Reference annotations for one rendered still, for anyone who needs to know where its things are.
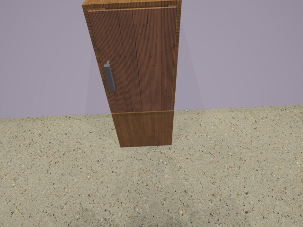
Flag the cupboard door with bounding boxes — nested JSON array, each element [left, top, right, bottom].
[[88, 6, 177, 113]]

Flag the handle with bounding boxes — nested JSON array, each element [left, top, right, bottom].
[[104, 61, 115, 91]]

